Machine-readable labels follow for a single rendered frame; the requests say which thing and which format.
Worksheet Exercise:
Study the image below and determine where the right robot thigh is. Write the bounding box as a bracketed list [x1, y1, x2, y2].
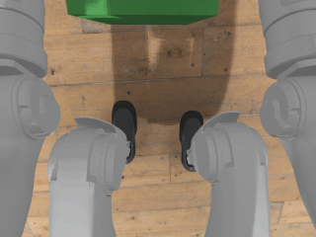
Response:
[197, 121, 271, 237]

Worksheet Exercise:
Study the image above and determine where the robot right upper arm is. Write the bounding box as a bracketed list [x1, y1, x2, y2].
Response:
[259, 75, 316, 230]

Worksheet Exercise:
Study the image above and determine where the robot left forearm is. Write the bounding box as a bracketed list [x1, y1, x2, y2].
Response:
[0, 0, 47, 79]

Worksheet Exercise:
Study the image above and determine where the robot right forearm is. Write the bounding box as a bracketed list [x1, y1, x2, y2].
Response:
[258, 0, 316, 80]

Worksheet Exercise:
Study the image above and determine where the robot left upper arm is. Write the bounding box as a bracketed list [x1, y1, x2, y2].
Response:
[0, 74, 61, 237]

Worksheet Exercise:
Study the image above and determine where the left robot foot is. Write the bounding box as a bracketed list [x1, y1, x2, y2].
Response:
[112, 100, 137, 165]

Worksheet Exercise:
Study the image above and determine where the carton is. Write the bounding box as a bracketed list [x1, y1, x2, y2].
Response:
[65, 0, 219, 25]

